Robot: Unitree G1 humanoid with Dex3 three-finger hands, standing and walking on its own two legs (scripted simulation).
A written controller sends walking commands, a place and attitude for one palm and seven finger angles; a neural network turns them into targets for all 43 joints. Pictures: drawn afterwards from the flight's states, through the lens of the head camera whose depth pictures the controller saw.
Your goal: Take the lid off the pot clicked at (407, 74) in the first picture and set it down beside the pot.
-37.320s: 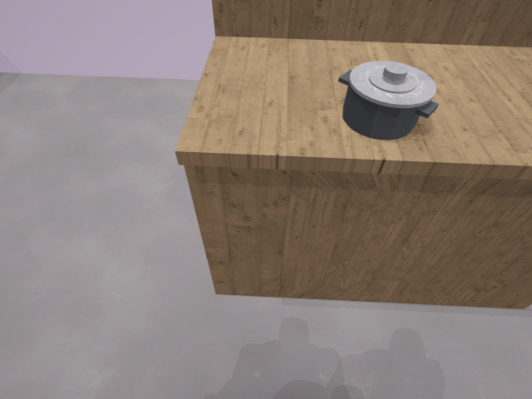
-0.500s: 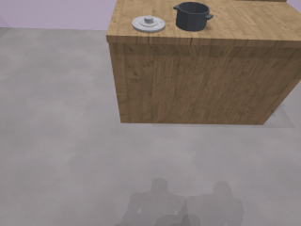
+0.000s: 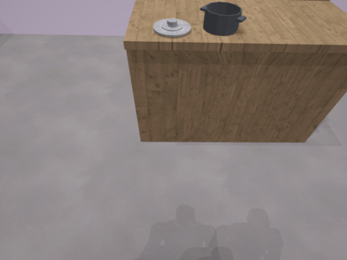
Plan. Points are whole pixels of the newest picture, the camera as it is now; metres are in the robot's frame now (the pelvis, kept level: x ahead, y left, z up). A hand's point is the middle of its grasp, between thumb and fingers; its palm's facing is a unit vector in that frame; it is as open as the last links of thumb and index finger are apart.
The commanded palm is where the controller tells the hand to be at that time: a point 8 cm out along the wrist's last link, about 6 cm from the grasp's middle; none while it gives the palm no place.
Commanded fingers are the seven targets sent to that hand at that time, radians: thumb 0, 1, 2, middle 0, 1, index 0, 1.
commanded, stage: look to check the result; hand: left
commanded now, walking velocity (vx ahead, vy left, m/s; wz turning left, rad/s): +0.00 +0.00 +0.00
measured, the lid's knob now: (172, 21) +1.10 +0.05 +0.05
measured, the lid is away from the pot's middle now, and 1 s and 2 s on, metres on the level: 0.24 0.24 0.24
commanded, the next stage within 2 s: stand and wait in 0.10 s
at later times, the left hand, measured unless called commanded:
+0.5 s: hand out of the picture -0.01 +0.15 -0.18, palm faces +0.02 -0.98 -0.18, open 7.3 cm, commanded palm none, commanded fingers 0.00 0.90 0.90 -0.20 -0.30 -0.20 -0.30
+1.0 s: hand out of the picture -0.01 +0.15 -0.18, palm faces +0.01 -0.98 -0.18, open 7.3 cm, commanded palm none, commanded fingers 0.00 0.90 0.90 -0.20 -0.30 -0.20 -0.30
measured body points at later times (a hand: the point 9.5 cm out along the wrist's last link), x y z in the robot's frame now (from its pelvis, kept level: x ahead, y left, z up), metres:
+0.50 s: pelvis +0.00 +0.00 +0.00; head +0.02 +0.00 +0.45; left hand -0.01 +0.21 -0.16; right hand -0.04 -0.21 -0.16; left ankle -0.04 +0.06 -0.74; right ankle -0.04 -0.16 -0.74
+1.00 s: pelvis +0.00 -0.01 +0.00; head +0.02 -0.01 +0.45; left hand -0.01 +0.20 -0.16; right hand -0.04 -0.21 -0.16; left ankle -0.04 +0.06 -0.74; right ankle -0.04 -0.16 -0.74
